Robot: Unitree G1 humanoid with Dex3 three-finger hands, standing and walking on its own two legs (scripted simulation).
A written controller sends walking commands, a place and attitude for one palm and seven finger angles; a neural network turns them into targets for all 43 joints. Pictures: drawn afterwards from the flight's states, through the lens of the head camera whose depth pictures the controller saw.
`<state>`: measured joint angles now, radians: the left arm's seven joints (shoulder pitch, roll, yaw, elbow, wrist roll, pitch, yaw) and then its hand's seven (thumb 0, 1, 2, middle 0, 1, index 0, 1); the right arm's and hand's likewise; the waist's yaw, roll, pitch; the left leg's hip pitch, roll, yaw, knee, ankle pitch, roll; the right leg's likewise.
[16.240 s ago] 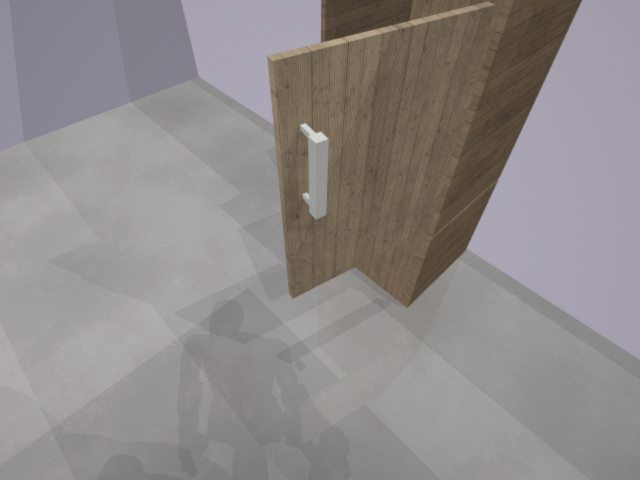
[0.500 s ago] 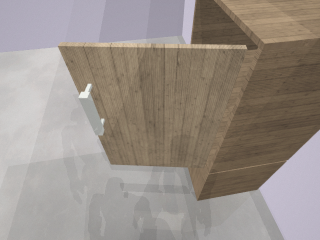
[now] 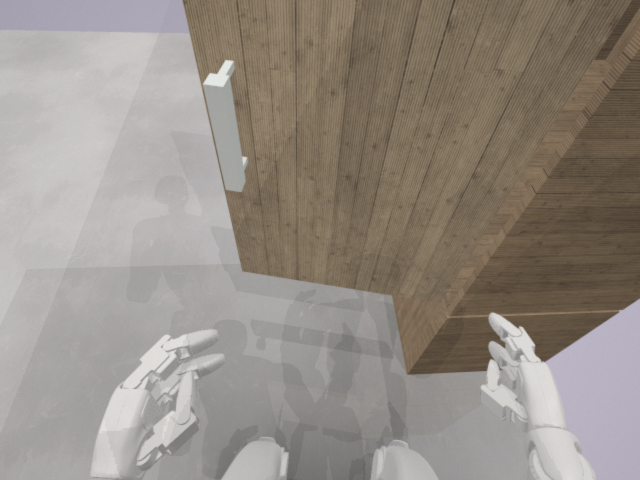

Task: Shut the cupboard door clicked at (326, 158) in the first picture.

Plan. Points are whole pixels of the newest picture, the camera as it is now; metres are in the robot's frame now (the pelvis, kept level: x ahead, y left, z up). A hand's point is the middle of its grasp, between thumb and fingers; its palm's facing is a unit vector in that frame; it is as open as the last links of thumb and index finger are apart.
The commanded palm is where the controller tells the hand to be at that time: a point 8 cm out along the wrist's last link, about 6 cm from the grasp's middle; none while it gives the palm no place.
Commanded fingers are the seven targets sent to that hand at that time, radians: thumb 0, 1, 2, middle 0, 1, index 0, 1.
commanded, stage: raise the hand and make a fist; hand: left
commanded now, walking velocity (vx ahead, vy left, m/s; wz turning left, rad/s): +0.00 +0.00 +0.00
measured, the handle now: (231, 130) +0.50 +0.18 +0.14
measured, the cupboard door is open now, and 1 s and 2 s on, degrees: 78 78 78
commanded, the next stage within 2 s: bring the fist close to the handle in 1.42 s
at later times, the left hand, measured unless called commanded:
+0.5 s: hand (173, 351) +0.22 +0.18 +0.10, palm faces -0.05 -1.00 -0.04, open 3.6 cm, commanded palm +0.20 +0.23 +0.11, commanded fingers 0.00 0.90 0.90 -1.12 -1.30 -1.12 -1.30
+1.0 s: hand (151, 296) +0.25 +0.20 +0.14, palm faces -0.02 -1.00 -0.06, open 3.1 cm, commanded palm +0.23 +0.25 +0.15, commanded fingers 0.00 0.90 0.90 -1.30 -1.50 -1.30 -1.50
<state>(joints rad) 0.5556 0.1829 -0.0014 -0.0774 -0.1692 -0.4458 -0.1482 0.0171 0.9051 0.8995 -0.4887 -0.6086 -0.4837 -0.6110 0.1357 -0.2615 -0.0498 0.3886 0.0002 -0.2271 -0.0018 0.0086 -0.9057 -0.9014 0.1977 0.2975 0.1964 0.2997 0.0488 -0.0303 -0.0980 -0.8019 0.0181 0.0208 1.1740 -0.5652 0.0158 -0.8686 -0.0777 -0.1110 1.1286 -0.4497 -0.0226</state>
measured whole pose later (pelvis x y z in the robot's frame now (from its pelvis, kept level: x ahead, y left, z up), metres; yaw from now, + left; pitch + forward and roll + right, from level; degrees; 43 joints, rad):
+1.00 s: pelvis +0.03 +0.01 +0.05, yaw +1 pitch +6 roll -2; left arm 0.34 0.26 0.17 -0.15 -0.29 -0.18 -0.28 0.02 0.90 0.90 -1.29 -1.48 -1.28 -1.49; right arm 0.27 -0.24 0.06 0.50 0.03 -0.22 -0.05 0.01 -0.90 -0.90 0.21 0.30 0.20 0.30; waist 0.04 0.05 -0.06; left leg -0.50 0.02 0.01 0.87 -0.48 0.02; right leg -0.55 -0.06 -0.13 0.82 -0.36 0.00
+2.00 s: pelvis +0.02 +0.00 +0.06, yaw +0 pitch +4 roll +0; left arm 0.05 0.23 0.14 0.09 -0.24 -0.16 -0.22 0.02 0.90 0.90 -1.30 -1.50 -1.30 -1.50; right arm 0.27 -0.25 0.04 0.57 0.03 -0.23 -0.06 0.01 -0.90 -0.90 0.20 0.30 0.20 0.30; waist 0.01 0.03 -0.03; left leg -0.43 0.01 0.03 0.77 -0.41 0.01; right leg -0.51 -0.06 -0.10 0.76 -0.32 -0.01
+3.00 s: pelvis +0.02 +0.00 +0.06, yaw -1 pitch +6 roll +0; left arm -0.40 0.25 0.18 0.61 -0.21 -0.27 -0.21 0.02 0.90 0.90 -1.30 -1.50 -1.30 -1.50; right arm 0.28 -0.26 0.02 0.63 0.04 -0.11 -0.06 0.01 -0.90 -0.90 0.20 0.30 0.20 0.30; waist -0.01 0.02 -0.02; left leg -0.46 0.01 0.05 0.74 -0.39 0.01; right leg -0.55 -0.05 -0.09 0.72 -0.29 -0.02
